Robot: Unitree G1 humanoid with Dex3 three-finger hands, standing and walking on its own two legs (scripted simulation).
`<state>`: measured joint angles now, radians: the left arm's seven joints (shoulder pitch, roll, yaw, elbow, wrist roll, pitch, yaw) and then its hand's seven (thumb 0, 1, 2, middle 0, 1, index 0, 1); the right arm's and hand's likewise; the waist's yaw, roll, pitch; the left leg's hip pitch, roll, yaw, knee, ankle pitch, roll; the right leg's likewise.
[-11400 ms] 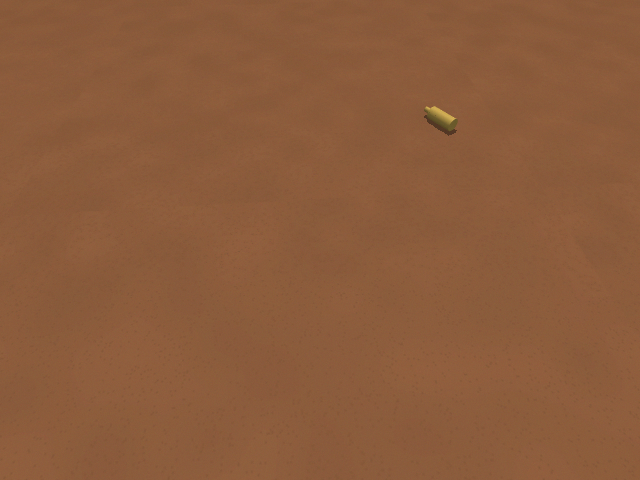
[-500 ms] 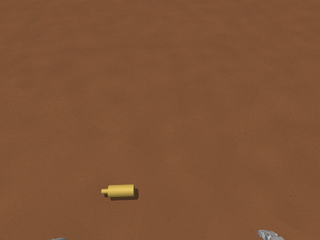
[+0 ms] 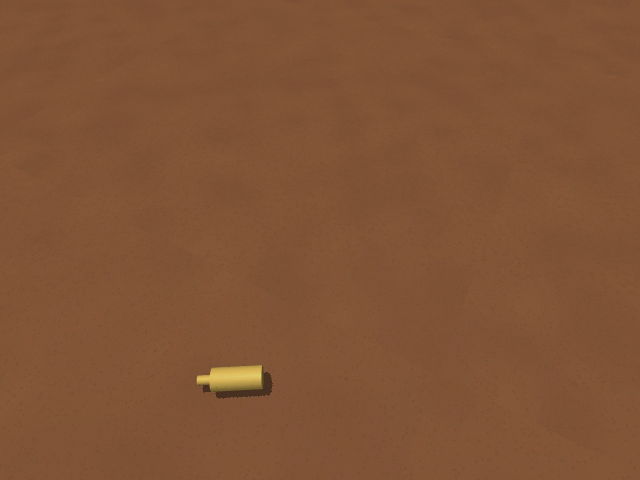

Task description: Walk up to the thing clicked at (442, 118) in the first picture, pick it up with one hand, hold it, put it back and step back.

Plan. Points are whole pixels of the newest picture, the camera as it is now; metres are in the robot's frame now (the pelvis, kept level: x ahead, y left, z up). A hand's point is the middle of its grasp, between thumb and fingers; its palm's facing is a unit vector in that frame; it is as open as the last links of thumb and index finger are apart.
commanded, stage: stand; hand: left
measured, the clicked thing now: (230, 378) +0.51 +0.28 -0.75
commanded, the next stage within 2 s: walk up in 1.62 s
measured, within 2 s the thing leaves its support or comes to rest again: neither
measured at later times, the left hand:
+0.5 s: hand out of the picture +0.10 +0.25 -0.16, palm faces -0.02 -0.94 -0.34, open 7.4 cm
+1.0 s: hand out of the picture +0.08 +0.25 -0.16, palm faces -0.02 -0.94 -0.34, open 7.4 cm
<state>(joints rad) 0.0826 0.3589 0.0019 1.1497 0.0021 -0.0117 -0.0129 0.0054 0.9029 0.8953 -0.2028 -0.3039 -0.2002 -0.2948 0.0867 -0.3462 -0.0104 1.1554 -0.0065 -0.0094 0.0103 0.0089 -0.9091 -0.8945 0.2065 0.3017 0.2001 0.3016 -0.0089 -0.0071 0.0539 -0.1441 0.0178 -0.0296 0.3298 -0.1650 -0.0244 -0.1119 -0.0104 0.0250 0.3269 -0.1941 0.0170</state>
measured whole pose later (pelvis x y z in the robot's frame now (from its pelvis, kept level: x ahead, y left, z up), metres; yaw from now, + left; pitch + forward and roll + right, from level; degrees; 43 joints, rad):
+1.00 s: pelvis +0.01 +0.00 +0.00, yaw +0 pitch -2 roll +0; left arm 0.11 0.36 0.00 1.13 0.00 -0.01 -0.01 0.01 0.90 0.90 -0.20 -0.30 -0.20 -0.29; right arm 0.10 -0.35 -0.01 1.14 -0.01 0.00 0.00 0.01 -0.91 -0.89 0.21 0.30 0.20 0.30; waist 0.00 0.00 0.05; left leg -0.11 0.02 -0.03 0.31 -0.17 -0.03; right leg -0.08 -0.01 0.03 0.31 -0.20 0.01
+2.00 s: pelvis +0.03 +0.00 +0.00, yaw -1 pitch -2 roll +0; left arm 0.15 0.36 0.02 1.11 0.01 -0.01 0.00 0.01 0.90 0.90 -0.20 -0.30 -0.20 -0.29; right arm 0.14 -0.34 -0.03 1.09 -0.01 0.00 0.01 0.01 -0.91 -0.89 0.21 0.30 0.20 0.30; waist 0.00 0.00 0.04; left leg -0.09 0.02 -0.01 0.37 -0.24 -0.02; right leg -0.06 -0.01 0.04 0.36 -0.26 0.01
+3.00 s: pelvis +0.02 +0.00 +0.00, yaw -3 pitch -3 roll +0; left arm 0.13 0.35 0.01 1.09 0.00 0.00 0.00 0.01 0.90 0.90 -0.20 -0.30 -0.20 -0.29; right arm 0.13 -0.34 -0.02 1.09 -0.01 0.00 0.00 0.01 -0.91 -0.89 0.21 0.30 0.20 0.30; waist 0.00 0.00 0.07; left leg -0.08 0.03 0.01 0.36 -0.22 -0.02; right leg -0.07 0.00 0.07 0.36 -0.24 0.01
